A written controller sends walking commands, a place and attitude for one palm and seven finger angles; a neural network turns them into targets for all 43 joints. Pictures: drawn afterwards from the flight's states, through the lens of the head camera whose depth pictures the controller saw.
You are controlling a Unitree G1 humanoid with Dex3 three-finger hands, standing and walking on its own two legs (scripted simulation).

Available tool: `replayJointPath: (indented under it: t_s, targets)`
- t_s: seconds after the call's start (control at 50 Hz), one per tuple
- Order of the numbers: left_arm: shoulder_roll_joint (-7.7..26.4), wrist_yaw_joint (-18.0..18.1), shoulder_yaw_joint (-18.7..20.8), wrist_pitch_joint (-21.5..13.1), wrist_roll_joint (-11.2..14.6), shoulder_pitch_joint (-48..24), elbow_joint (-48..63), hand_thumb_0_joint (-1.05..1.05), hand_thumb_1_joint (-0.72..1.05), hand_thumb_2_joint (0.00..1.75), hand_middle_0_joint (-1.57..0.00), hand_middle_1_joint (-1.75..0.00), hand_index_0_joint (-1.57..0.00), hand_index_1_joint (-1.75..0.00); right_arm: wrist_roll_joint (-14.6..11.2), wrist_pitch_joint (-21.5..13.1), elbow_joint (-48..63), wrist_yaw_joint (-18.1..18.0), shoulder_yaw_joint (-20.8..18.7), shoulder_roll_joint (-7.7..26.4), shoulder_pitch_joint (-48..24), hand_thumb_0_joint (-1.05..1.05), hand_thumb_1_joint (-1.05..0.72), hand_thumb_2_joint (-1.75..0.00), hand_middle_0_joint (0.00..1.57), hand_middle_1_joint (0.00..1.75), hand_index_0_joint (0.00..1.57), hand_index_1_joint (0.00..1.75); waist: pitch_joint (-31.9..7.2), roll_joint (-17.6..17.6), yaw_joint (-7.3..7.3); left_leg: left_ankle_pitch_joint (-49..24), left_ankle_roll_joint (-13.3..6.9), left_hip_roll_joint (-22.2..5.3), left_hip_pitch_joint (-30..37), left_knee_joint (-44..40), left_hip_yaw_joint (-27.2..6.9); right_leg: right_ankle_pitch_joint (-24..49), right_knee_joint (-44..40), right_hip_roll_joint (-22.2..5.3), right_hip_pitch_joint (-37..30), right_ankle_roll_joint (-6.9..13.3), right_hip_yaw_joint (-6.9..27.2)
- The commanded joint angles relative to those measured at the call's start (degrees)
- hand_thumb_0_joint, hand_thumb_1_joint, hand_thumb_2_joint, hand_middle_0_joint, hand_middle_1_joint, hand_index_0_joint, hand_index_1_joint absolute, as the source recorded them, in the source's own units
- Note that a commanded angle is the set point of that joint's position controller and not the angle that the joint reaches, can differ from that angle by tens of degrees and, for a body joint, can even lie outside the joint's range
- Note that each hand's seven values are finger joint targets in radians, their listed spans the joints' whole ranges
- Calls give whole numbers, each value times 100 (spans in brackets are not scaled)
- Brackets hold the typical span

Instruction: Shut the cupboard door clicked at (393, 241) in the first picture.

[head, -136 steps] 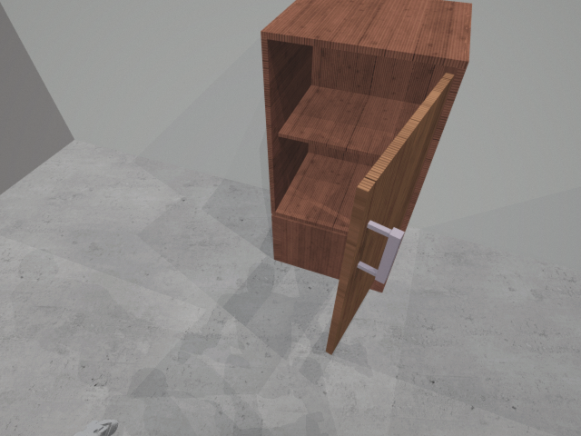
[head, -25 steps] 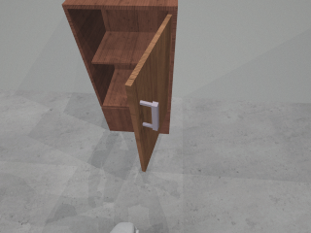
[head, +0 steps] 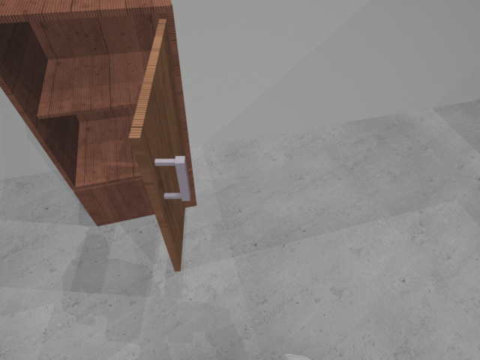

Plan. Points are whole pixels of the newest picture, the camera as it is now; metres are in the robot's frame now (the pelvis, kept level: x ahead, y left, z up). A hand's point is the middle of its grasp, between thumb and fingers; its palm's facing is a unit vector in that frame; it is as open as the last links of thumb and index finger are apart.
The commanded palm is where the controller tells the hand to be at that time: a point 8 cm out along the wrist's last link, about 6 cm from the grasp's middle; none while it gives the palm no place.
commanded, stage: walk around to get in front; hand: left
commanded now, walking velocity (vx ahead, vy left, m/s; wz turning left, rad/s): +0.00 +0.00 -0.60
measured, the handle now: (174, 180) +0.46 +0.17 -0.03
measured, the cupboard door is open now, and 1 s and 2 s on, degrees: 77 77 77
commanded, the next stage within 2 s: none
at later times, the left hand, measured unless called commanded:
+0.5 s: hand (156, 349) +0.16 +0.17 -0.18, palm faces -0.29 -0.94 -0.19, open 7.4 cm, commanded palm none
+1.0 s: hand (192, 328) +0.20 +0.10 -0.17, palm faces -0.61 -0.76 -0.22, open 7.4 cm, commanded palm none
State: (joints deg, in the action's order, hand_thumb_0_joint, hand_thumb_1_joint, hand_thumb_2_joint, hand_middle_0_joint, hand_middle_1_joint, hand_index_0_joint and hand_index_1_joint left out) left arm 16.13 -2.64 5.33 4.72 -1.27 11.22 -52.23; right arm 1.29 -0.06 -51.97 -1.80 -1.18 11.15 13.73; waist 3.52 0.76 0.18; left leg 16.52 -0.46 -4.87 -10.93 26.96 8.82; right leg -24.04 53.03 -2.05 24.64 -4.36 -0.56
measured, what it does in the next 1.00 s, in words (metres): steps on the spot, turning right: right foot, then left foot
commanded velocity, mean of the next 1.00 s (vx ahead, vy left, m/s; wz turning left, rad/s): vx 0.00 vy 0.00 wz -0.60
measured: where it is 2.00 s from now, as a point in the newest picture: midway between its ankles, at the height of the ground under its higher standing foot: outside the picture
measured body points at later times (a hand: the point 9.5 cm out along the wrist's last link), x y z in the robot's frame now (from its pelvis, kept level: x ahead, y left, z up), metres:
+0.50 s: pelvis +0.01 +0.01 -0.02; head +0.04 +0.03 +0.43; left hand +0.18 +0.22 -0.17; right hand +0.01 -0.28 -0.13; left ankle +0.06 +0.10 -0.75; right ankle -0.02 -0.14 -0.74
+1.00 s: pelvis -0.01 +0.01 -0.02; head +0.02 -0.02 +0.43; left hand +0.23 +0.14 -0.15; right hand -0.15 -0.20 -0.17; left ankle +0.07 +0.09 -0.74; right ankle -0.09 -0.07 -0.75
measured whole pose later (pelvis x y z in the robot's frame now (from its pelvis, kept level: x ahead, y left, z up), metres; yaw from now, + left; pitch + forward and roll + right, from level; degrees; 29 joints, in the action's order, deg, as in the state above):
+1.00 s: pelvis -0.01 +0.01 -0.02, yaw -38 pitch +1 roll -1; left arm 11.8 -1.7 4.0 2.8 -1.4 8.7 -51.3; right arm 1.0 1.1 -54.8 -0.7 -3.6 12.0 15.8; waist 4.0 -1.6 2.0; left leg 20.3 0.8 -11.8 -17.6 39.0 20.5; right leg -18.0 33.2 -1.7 15.0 0.0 -5.7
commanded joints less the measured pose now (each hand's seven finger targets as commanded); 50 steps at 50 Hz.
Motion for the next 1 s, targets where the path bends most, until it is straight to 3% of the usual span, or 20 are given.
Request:
replayJointPath:
  t_s: [0.0,0.06,0.08,0.1,0.12,0.16,0.2,0.3,0.36,0.42,0.44,0.48,0.5,0.54,0.6,0.8,0.92,0.94,0.96,0.98]
  targets:
    - [98,9,-29,-229,30,-545,659,0,90,90,-20,-30,-20,-30,42,-60,160,-23,-448,1397,323,0,-90,-90,20,30,20,30,-550,-1344,256,-3408,-685,-1430,834,-208,-657,-123,-1072,147,-107,155,-398]
    - [335,60,13,-340,12,-9,458,0,90,90,-20,-30,-20,-30,-16,-26,137,40,-477,1364,288,0,-90,-90,20,30,20,30,-831,-952,-53,-2878,-117,-1232,216,842,-129,1366,-2822,189,-1587,338,-484]
    - [836,137,98,-424,-19,419,340,0,90,90,-20,-30,-20,-30,-64,-12,223,81,-417,1095,396,0,-90,-90,20,30,20,30,-1176,160,-235,-1628,250,-962,-953,1921,186,2685,-3092,-745,-2955,677,556]
    - [1355,236,211,-449,0,754,234,0,90,90,-20,-30,-20,-30,-34,-6,533,87,-279,667,66,0,-90,-90,20,30,20,30,-1169,1611,-389,1754,525,-184,-2391,3095,162,5106,-2985,-2026,-3370,1254,2201]
    - [1279,316,228,-394,65,942,198,0,90,90,-20,-30,-20,-30,-25,57,624,-23,-280,789,-328,0,-90,-90,20,30,20,30,-1108,1042,-547,1897,460,-223,-2579,3583,-646,5857,-2820,-2033,-3214,1604,2016]
    - [949,385,196,-368,56,364,332,0,90,90,-20,-30,-20,-30,-30,100,508,-45,-308,862,-434,0,-90,-90,20,30,20,30,-764,1413,-347,1272,500,-371,-2652,3877,-871,4863,-2915,-1519,-2681,1604,1802]
    - [785,359,110,-360,17,-111,514,0,90,90,-20,-30,-20,-30,-18,152,345,8,-317,775,-271,0,-90,-90,20,30,20,30,-537,737,-54,795,569,-282,-2136,3634,-733,4108,-3026,-1170,-1861,1457,1369]
    - [903,307,124,-337,-27,-255,615,0,90,90,-20,-30,-20,-30,-29,179,369,44,-346,739,-159,0,-90,-90,20,30,20,30,-353,731,27,532,584,-32,-1625,2897,-590,2620,-3295,-936,-1075,1428,1669]
    - [927,300,158,-316,-46,-219,626,0,90,90,-20,-30,-20,-30,-68,104,489,27,-335,704,-227,0,-90,-90,20,30,20,30,-423,831,-19,691,524,130,-1269,2040,-551,2808,-3131,-931,-1059,1460,2027]
    - [932,299,174,-271,-9,-450,699,0,90,90,-20,-30,-20,-30,-97,39,418,-33,-325,706,285,0,-90,-90,20,30,20,30,-614,909,220,184,452,267,-485,824,-460,3034,-2720,-738,-885,1232,2138]
    - [808,296,161,-248,26,-509,735,0,90,90,-20,-30,-20,-30,-98,-3,358,-57,-324,759,534,0,-90,-90,20,30,20,30,-661,720,333,-276,403,227,114,66,-505,2790,-2424,-521,-543,1027,2063]
    - [151,214,58,-185,82,-147,914,0,90,90,-20,-30,-20,-30,-2,-62,474,-59,-431,1642,557,0,-90,-90,20,30,20,30,-553,-2069,200,-609,-396,-2011,683,-1305,-2783,-776,-207,776,968,304,571]
    - [348,227,115,-140,-16,-132,819,0,90,90,-20,-30,-20,-30,14,-68,491,-86,-399,1546,331,0,-90,-90,20,30,20,30,-462,-1966,240,43,-535,-2334,2,-1517,-3042,-916,906,486,786,194,642]
    - [419,93,221,-151,-64,-82,657,0,90,90,-20,-30,-20,-30,31,-95,660,-98,-280,1179,-290,0,-90,-90,20,30,20,30,-82,-1019,-64,266,-489,-1619,-598,-1462,-2024,-103,1722,232,668,158,482]
    - [190,30,178,-104,-33,93,537,0,90,90,-20,-30,-20,-30,14,-115,605,-99,-261,982,-262,0,-90,-90,20,30,20,30,-316,-964,-58,-507,-433,-1257,-131,-1215,-1044,360,1747,116,716,43,240]
    - [-108,40,42,-138,-11,-486,636,0,90,90,-20,-30,-20,-30,31,-66,77,-28,-461,1089,464,0,-90,-90,20,30,20,30,-559,-1022,363,-2032,-691,-1752,738,-740,-345,-196,-328,-91,240,51,-363]
    - [-22,125,36,-268,0,-27,480,0,90,90,-20,-30,-20,-30,14,-8,7,62,-531,1146,312,0,-90,-90,20,30,20,30,-854,-995,61,-2060,-209,-1748,204,299,313,930,-2344,88,-1197,322,-677]
    - [259,172,75,-329,-15,252,397,0,90,90,-20,-30,-20,-30,-22,4,42,94,-503,1022,322,0,-90,-90,20,30,20,30,-963,-434,-117,-1510,114,-1556,-371,1082,507,1543,-3020,-275,-1995,496,-235]
    - [894,260,170,-410,-72,508,346,0,90,90,-20,-30,-20,-30,-38,44,285,135,-402,568,230,0,-90,-90,20,30,20,30,-871,1419,-267,1081,475,-785,-1976,2249,714,2990,-3423,-1646,-2779,1032,1714]
    - [1103,321,213,-375,15,738,271,0,90,90,-20,-30,-20,-30,-11,118,510,97,-360,533,-123,0,-90,-90,20,30,20,30,-783,1372,-436,1923,528,-423,-2481,3178,-15,4009,-3320,-2179,-2432,1506,2058]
